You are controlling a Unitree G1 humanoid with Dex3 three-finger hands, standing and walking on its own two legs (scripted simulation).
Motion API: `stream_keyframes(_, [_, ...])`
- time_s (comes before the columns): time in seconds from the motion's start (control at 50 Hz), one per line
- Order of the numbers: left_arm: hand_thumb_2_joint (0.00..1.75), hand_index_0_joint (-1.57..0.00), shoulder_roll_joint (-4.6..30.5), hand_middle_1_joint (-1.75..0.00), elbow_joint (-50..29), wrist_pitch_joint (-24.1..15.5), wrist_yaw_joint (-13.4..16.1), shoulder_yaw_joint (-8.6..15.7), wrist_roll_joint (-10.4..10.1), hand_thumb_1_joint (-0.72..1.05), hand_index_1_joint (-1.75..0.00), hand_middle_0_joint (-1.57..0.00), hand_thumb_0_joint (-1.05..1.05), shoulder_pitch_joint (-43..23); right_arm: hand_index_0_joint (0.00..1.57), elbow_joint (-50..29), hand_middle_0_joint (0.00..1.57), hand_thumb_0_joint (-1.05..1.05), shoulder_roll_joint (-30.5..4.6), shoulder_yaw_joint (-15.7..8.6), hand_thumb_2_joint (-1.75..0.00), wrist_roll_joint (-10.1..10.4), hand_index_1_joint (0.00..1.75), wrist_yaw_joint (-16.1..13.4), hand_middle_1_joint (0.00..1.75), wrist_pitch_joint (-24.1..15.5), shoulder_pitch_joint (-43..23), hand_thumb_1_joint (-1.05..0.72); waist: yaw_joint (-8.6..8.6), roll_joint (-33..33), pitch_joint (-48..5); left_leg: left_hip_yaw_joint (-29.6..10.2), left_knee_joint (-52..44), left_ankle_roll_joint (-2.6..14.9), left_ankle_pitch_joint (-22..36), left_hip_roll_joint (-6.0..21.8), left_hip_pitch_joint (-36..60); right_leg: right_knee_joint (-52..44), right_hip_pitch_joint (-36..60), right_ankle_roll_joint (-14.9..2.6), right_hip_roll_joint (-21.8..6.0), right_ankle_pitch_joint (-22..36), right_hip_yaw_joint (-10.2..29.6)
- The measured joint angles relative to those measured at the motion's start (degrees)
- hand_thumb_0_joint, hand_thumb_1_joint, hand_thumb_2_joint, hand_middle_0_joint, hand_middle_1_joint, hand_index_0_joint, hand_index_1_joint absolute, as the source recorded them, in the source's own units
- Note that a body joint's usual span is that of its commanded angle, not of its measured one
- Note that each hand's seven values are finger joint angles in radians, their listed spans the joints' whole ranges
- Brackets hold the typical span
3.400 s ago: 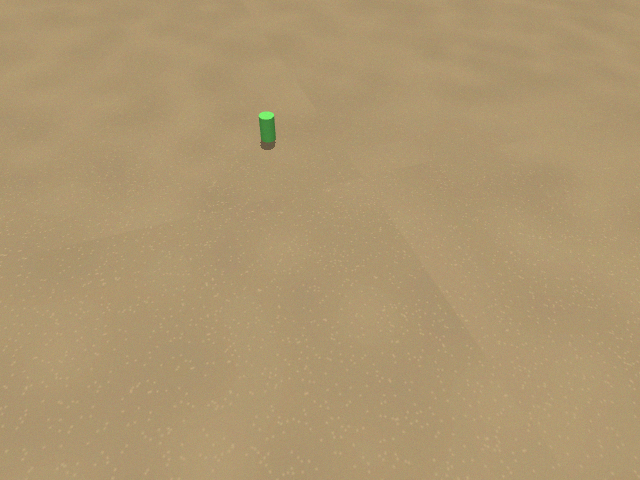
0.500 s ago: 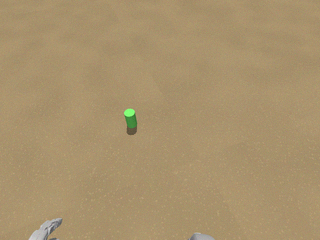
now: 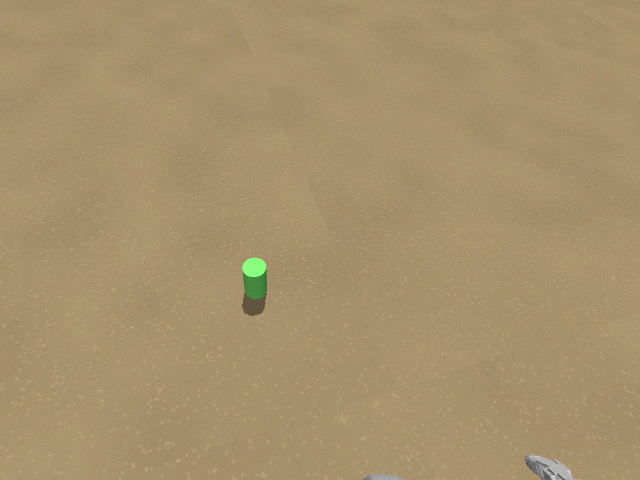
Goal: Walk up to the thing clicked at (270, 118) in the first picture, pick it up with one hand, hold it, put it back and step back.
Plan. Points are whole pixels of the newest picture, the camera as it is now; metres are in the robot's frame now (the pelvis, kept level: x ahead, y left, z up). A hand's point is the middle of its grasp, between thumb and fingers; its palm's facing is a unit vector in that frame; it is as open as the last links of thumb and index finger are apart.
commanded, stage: walk up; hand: left
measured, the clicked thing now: (255, 278) +0.84 +0.19 -0.69
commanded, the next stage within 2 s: none
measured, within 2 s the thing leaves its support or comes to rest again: neither
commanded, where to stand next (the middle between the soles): +0.49 -0.02 m, yaw +0 degrees
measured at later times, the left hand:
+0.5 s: hand (167, 390) +0.25 +0.22 -0.11, palm faces -0.02 -0.91 -0.41, open 7.4 cm
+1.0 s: hand (174, 306) +0.40 +0.25 -0.14, palm faces -0.09 -0.93 -0.35, open 7.4 cm
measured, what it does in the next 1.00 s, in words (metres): walks ahead: right foot, then left foot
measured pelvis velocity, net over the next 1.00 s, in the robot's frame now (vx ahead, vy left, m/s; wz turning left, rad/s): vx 0.34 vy -0.02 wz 0.00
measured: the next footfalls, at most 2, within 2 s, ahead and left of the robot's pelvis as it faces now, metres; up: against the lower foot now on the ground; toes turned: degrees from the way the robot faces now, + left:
right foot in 0.30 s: +0.26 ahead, -0.18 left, +0.00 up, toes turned -6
left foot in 0.70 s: +0.39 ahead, +0.09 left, +0.00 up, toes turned +6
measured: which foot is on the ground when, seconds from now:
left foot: down 0.00-0.32, up 0.34-0.68, down 0.70-1.00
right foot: up 0.00-0.28, down 0.30-0.74, up 0.76-1.00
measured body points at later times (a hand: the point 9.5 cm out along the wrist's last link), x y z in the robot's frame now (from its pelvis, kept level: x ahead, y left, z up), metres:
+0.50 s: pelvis +0.19 -0.05 +0.00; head +0.21 -0.08 +0.45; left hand +0.25 +0.27 -0.09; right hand +0.25 -0.37 -0.13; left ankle +0.19 +0.08 -0.67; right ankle +0.22 -0.17 -0.73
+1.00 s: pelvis +0.34 -0.02 +0.00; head +0.36 +0.00 +0.45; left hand +0.41 +0.30 -0.12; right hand +0.38 -0.34 -0.09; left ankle +0.35 +0.09 -0.73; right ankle +0.43 -0.17 -0.69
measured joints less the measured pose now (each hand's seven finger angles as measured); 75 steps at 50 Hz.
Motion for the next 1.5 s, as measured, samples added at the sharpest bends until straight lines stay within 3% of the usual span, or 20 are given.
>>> stream_keyframes(0.16, [0.89, -0.20, -0.5, -0.30, -0.5, 0.3, -2.1, 0.7, 0.9, 0.90, -0.30, -0.20, 0.01, -2.2, 0.21, 0.4, 0.21, 0.01, -0.8, 0.4, -0.90, -0.3, 0.30, 0.1, 0.30, 0.2, 4.0, -0.90, -1.32, 0.6, -0.7, 0.9, -6.0, -0.04, -2.4, -0.5, 8.4, -14.4, -7.8, 2.32, -4.8, 8.2, -0.8])
stream_keyframes(0.28, [0.89, -0.20, -0.5, -0.30, -0.1, -0.4, -2.6, 1.4, 1.0, 0.90, -0.30, -0.20, 0.01, -3.8, 0.21, 1.5, 0.21, 0.01, -2.6, -0.2, -0.90, -0.3, 0.30, 0.3, 0.30, 1.3, 6.4, -0.90, -2.35, 2.8, -1.5, 0.8, -3.1, -2.12, -8.5, 0.4, 11.2, -27.2, -3.3, 1.76, -4.5, 13.4, -2.0])
stream_keyframes(0.3, [0.89, -0.20, -0.2, -0.30, -0.3, -0.8, -2.5, 1.5, 1.1, 0.90, -0.30, -0.20, 0.01, -3.8, 0.21, 1.5, 0.21, 0.01, -2.8, -0.2, -0.90, -0.4, 0.30, 0.3, 0.30, 1.6, 6.9, -0.90, -2.45, 3.1, -1.8, 0.6, -1.1, -2.54, -10.4, 0.8, 11.1, -29.1, -1.4, 1.57, -3.9, 13.0, -2.4])
stream_keyframes(0.34, [0.89, -0.20, -0.8, -0.30, -0.6, -2.0, -1.6, 1.9, 1.3, 0.90, -0.30, -0.20, 0.01, -4.7, 0.21, 2.1, 0.21, 0.01, -3.4, -0.4, -0.90, -0.4, 0.30, -0.2, 0.30, 2.2, 6.9, -0.90, -2.31, 5.8, -1.2, -1.4, 8.0, -1.05, -14.0, 3.1, 8.6, -27.2, -0.4, 2.20, -1.8, 11.8, -4.0])
stream_keyframes(0.4, [0.89, -0.20, -1.8, -0.30, -2.2, -3.1, -0.7, 1.3, 0.5, 0.90, -0.30, -0.20, 0.01, -5.1, 0.21, 3.6, 0.20, 0.01, -3.2, 0.0, -0.90, -0.2, 0.30, -0.8, 0.30, 3.4, 5.2, -0.90, -1.15, 6.5, -0.3, -5.1, 25.3, -0.24, -14.8, 0.4, 1.0, -26.1, 1.1, 1.82, -1.4, 9.1, -4.4])
stream_keyframes(0.44, [0.89, -0.20, -2.7, -0.30, -2.9, -3.3, -0.3, 0.6, 0.1, 0.90, -0.30, -0.20, 0.01, -4.8, 0.21, 3.8, 0.20, 0.01, -3.3, 0.1, -0.90, 0.2, 0.30, -0.8, 0.30, 3.4, 4.1, -0.90, -0.67, 7.2, 0.2, -5.7, 29.3, -0.20, -12.7, -0.3, -3.3, -28.7, 3.6, 1.62, -1.2, 9.3, -4.7])
stream_keyframes(0.56, [0.89, -0.21, -3.0, -0.30, -4.0, -3.1, 0.1, -0.1, 0.4, 0.90, -0.30, -0.20, 0.01, -2.8, 0.20, 2.5, 0.20, 0.01, -2.4, -0.3, -0.90, -0.4, 0.30, 0.7, 0.30, 3.3, 1.6, -0.90, 0.13, 6.9, 0.7, -5.0, 18.2, -1.37, -7.4, 1.6, -9.7, -33.8, 9.2, 1.49, -0.6, 8.6, -5.5])
stream_keyframes(0.68, [0.89, -0.21, -1.3, -0.30, -4.0, -2.4, -0.1, -0.2, 0.8, 0.90, -0.30, -0.20, 0.01, -0.7, 0.21, 2.2, 0.20, 0.01, -1.7, -0.9, -0.90, -0.9, 0.30, 1.8, 0.30, 2.9, 0.5, -0.90, 0.88, 4.8, 0.0, -3.3, 4.5, -1.39, -0.4, 2.3, -7.1, -31.0, 11.9, 2.53, -1.0, 3.1, -6.2])
stream_keyframes(0.74, [0.89, -0.21, -0.4, -0.30, -3.0, -1.4, 0.2, -0.1, 0.9, 0.90, -0.30, -0.20, 0.01, -0.2, 0.21, 1.9, 0.20, 0.01, -1.6, -1.4, -0.90, -1.2, 0.30, 1.4, 0.30, 1.6, 0.6, -0.90, 0.41, 2.0, -0.5, -1.4, 4.7, -0.71, 0.2, 0.2, -4.9, -21.3, 9.7, 1.59, -3.5, -1.8, -4.8])
stream_keyframes(0.8, [0.89, -0.20, -0.6, -0.30, -1.2, -0.3, 0.9, -0.4, 0.7, 0.90, -0.30, -0.20, 0.01, -1.2, 0.21, 0.6, 0.21, 0.01, -1.2, -1.3, -0.90, -0.4, 0.30, 0.6, 0.30, 0.9, 1.1, -0.90, -0.87, 1.4, -0.1, -1.0, 6.3, 0.07, -2.9, 0.0, -3.4, -4.4, 2.4, 0.14, -1.1, -4.0, -0.7])
stream_keyframes(0.84, [0.89, -0.20, -0.2, -0.30, -0.9, -0.3, 0.9, -0.4, 0.3, 0.90, -0.30, -0.20, 0.01, -2.0, 0.21, 0.4, 0.21, 0.01, -0.5, -0.7, -0.90, -0.2, 0.30, 0.1, 0.30, 0.8, 2.0, -0.90, -1.35, 0.5, 0.3, -0.6, 3.8, 0.10, -2.8, -0.3, -0.9, -0.4, -1.5, -0.06, -0.6, -1.8, 0.1])
stream_keyframes(1.04, [0.89, -0.20, -1.2, -0.30, -1.0, -0.3, -0.1, 0.2, 0.8, 0.90, -0.30, -0.20, 0.01, -4.5, 0.21, 1.3, 0.21, 0.01, -1.6, 0.3, -0.90, -0.6, 0.30, -0.6, 0.30, 2.1, 5.9, -0.90, -3.00, 2.1, 0.8, 0.1, -1.5, -0.46, -4.9, -0.6, 6.5, -19.4, -5.7, 1.98, -3.0, 8.2, -2.2])
stream_keyframes(1.12, [0.89, -0.20, -1.2, -0.30, -0.9, -1.2, 1.0, 0.5, 1.1, 0.90, -0.30, -0.20, 0.01, -5.5, 0.21, 2.0, 0.21, 0.01, -1.8, 0.8, -0.90, 0.1, 0.30, -1.2, 0.30, 3.6, 5.7, -0.90, -2.79, 3.6, 0.9, -0.3, 5.7, -1.84, -10.3, 0.5, 5.0, -28.6, -0.4, 1.52, -0.8, 13.5, -3.0])
stream_keyframes(1.14, [0.89, -0.20, -1.8, -0.30, -0.8, -1.5, 1.3, 0.6, 1.2, 0.90, -0.30, -0.20, 0.01, -6.1, 0.21, 2.5, 0.21, 0.01, -1.9, 0.9, -0.90, 0.2, 0.30, -1.4, 0.30, 4.0, 5.0, -0.90, -2.57, 4.8, 1.4, -1.3, 9.3, -1.22, -11.9, 1.2, 3.8, -27.3, -0.5, 1.45, 0.1, 12.5, -3.4])
stream_keyframes(1.2, [0.89, -0.20, -2.9, -0.30, -1.4, -1.6, 1.3, -0.1, 0.8, 0.90, -0.30, -0.20, 0.01, -7.3, 0.21, 3.4, 0.20, 0.01, -1.5, 1.2, -0.90, 0.1, 0.30, -1.9, 0.30, 5.1, 3.0, -0.90, -1.87, 5.9, 2.2, -4.2, 21.4, -0.22, -18.4, -0.5, -1.0, -25.3, -0.5, 0.66, 0.1, 10.4, -3.6])
stream_keyframes(1.28, [0.89, -0.21, -3.8, -0.30, -2.2, -1.4, 1.4, -1.1, 1.0, 0.90, -0.30, -0.20, 0.01, -7.6, 0.21, 4.3, 0.20, 0.01, -1.6, 1.1, -0.90, 0.0, 0.30, -1.7, 0.30, 4.9, 1.2, -0.90, -0.96, 6.7, 2.0, -4.8, 23.1, -0.53, -16.2, -0.3, -5.3, -27.8, 1.2, 0.70, -0.2, 10.9, -3.8])
stream_keyframes(1.36, [0.89, -0.21, -3.5, -0.30, -1.7, -0.8, 1.5, -1.2, 1.4, 0.90, -0.30, -0.20, 0.01, -7.6, 0.21, 5.7, 0.20, 0.01, -1.5, 1.0, -0.90, -0.3, 0.30, -1.5, 0.30, 4.6, 0.2, -0.90, -0.11, 6.0, 1.1, -5.1, 13.5, -1.26, -12.5, 0.5, -4.5, -27.7, 1.5, 1.42, -0.5, 10.2, -3.5])
stream_keyframes(1.42, [0.89, -0.21, -2.9, -0.30, -0.3, 0.5, 1.7, -1.3, 1.0, 0.90, -0.30, -0.20, 0.01, -8.2, 0.21, 7.3, 0.21, 0.01, -1.4, 0.8, -0.90, -0.5, 0.30, -1.9, 0.30, 4.2, -0.3, -0.90, -0.14, 5.0, 0.5, -4.7, 5.9, -1.66, -5.1, 0.0, -1.5, -24.4, 0.7, 2.40, -1.2, 7.9, -3.4])
stream_keyframes(1.46, [0.89, -0.21, -2.7, -0.30, 1.3, 1.5, 1.9, -1.3, 0.4, 0.90, -0.30, -0.20, 0.01, -8.9, 0.21, 8.7, 0.20, 0.01, -0.7, 0.9, -0.90, -0.8, 0.30, -2.3, 0.30, 4.1, -0.9, -0.90, -0.14, 3.0, 0.3, -3.8, 5.6, -2.09, -4.6, -1.1, -0.7, -22.9, 0.6, 2.66, -2.1, 6.3, -2.2])
stream_keyframes(1.5, [0.89, -0.20, -2.9, -0.30, 3.0, 2.1, 1.9, -1.4, 0.1, 0.90, -0.30, -0.20, 0.01, -9.4, 0.21, 9.6, 0.20, 0.01, -0.2, 1.4, -0.90, -0.6, 0.30, -2.1, 0.30, 4.2, -1.4, -0.90, -0.50, 2.7, -0.3, -4.2, 5.5, -1.99, -5.1, -0.8, -0.3, -23.6, 1.6, 2.11, -1.1, 3.7, -1.6])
